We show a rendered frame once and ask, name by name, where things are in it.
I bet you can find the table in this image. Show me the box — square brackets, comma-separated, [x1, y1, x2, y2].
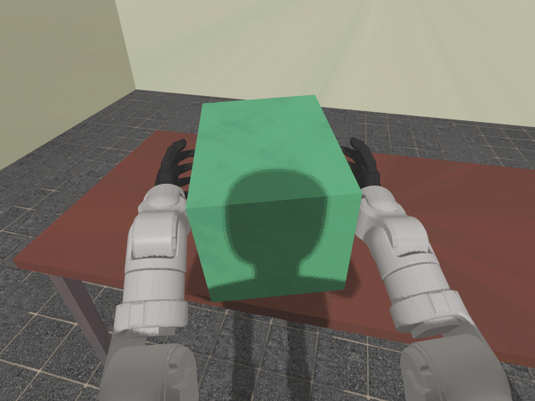
[13, 130, 535, 368]

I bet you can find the robot right hand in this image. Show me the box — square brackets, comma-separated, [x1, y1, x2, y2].
[340, 137, 381, 189]

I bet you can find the carton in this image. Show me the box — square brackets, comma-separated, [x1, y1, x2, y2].
[186, 94, 363, 302]

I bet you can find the left robot upper arm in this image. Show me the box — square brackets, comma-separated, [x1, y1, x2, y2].
[99, 343, 199, 401]

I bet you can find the robot left hand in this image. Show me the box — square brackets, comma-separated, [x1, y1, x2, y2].
[155, 139, 195, 198]

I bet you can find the right robot forearm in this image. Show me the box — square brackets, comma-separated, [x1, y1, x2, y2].
[355, 185, 512, 397]

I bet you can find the left robot forearm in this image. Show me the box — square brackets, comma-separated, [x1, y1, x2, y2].
[99, 184, 191, 400]

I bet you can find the right robot upper arm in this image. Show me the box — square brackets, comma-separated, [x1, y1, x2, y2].
[400, 334, 512, 401]

